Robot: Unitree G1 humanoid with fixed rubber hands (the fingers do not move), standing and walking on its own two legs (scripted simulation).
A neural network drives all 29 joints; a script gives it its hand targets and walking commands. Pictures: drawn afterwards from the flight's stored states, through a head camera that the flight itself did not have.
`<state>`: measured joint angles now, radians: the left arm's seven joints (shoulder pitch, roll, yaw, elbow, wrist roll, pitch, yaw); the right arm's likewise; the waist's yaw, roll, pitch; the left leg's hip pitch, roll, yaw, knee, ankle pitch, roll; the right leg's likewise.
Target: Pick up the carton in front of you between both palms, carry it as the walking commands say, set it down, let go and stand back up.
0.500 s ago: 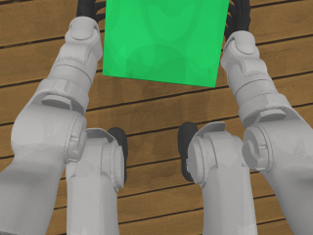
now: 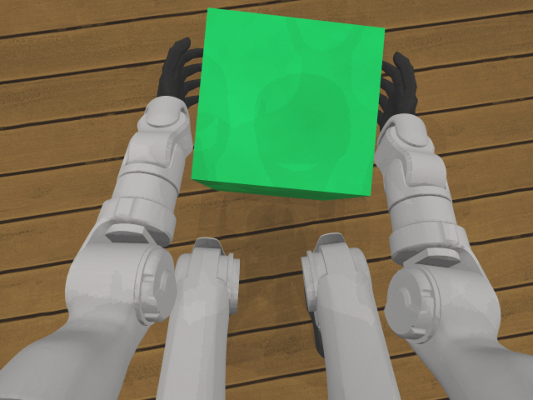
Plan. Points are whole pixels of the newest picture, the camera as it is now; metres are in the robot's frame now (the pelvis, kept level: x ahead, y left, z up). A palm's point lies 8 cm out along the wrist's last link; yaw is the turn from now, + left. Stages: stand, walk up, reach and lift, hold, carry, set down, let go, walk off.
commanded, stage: reach and lift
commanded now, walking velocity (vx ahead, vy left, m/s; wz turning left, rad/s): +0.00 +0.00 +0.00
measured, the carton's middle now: (280, 128) +0.50 -0.02 -0.14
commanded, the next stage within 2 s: none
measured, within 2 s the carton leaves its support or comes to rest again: neither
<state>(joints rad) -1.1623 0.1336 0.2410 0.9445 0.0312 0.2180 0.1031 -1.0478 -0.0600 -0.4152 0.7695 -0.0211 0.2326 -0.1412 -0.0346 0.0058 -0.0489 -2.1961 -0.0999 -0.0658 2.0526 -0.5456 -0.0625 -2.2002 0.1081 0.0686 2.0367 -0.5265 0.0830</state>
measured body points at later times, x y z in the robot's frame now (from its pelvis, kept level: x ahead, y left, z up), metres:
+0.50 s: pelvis +0.03 +0.00 +0.13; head +0.25 +0.00 +0.53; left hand +0.49 +0.13 +0.07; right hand +0.48 -0.17 +0.07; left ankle +0.12 +0.13 -0.37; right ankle +0.12 -0.13 -0.37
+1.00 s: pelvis +0.09 +0.00 +0.28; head +0.19 +0.00 +0.72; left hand +0.45 +0.14 +0.23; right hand +0.44 -0.17 +0.24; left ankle +0.12 +0.13 -0.37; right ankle +0.12 -0.13 -0.37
